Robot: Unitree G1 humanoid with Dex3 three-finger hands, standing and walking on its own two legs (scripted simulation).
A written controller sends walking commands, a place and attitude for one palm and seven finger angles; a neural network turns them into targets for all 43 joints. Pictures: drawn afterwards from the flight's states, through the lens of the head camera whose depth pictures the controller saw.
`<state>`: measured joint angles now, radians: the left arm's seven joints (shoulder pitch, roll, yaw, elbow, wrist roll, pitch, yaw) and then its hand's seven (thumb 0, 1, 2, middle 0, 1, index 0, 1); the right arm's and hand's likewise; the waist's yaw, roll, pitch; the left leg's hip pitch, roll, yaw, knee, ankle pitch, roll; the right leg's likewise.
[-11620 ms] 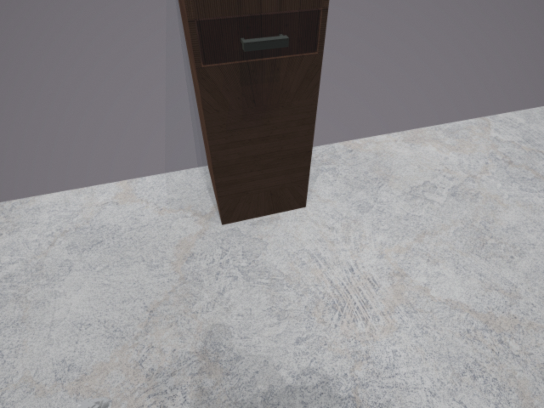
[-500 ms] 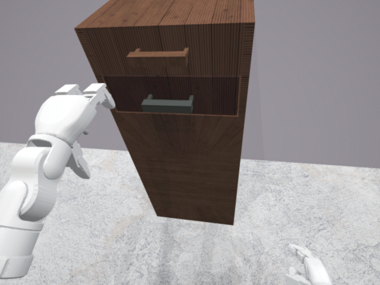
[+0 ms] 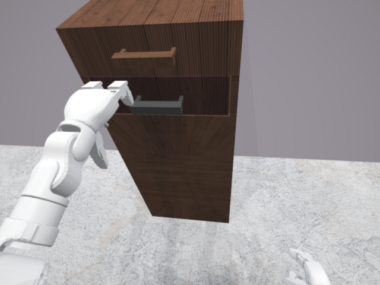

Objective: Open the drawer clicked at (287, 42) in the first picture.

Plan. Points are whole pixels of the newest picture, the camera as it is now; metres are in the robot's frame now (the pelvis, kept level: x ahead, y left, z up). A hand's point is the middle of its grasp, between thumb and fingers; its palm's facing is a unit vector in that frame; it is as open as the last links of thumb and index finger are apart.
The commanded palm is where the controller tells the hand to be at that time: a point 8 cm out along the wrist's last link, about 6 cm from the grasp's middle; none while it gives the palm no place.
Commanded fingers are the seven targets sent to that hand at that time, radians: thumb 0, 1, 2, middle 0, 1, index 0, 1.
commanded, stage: move the hooked fingers above the handle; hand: left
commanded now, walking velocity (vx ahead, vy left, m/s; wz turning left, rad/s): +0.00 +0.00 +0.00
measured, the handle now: (158, 103) +0.55 +0.15 +0.08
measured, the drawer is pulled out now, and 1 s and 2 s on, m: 0.00 0.00 0.00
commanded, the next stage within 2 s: none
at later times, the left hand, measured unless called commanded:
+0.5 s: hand (135, 113) +0.44 +0.17 +0.14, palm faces +0.01 -0.03 -1.00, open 13.9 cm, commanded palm +0.42 +0.19 +0.21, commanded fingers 0.00 -0.50 0.30 -0.30 -1.20 -0.30 -1.20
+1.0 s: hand (154, 99) +0.50 +0.14 +0.13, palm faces +0.01 -0.04 -1.00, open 13.8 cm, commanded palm +0.49 +0.16 +0.19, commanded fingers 0.00 -0.50 0.30 -0.30 -1.20 -0.30 -1.20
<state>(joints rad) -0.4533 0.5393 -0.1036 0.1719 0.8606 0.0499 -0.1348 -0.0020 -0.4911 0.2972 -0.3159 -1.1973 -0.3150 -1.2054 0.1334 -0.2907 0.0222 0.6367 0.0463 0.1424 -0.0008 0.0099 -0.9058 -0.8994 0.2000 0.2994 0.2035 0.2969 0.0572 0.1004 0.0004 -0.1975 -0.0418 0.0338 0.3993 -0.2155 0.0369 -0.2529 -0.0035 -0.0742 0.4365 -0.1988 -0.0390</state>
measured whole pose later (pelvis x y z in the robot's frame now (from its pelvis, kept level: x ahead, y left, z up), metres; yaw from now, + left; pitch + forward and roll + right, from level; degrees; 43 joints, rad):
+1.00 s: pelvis +0.04 +0.00 -0.01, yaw -1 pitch +9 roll +1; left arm -0.84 0.40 -0.21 0.69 0.94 0.04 0.01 0.00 -0.49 0.30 -0.36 -1.23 -0.32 -1.21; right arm 0.24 -0.27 -0.02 0.68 0.05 0.17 -0.02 0.01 -0.91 -0.90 0.20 0.30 0.20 0.30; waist -0.01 0.07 -0.07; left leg -0.32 -0.04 0.05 0.47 -0.30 0.04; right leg -0.39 0.00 -0.06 0.52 -0.28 -0.04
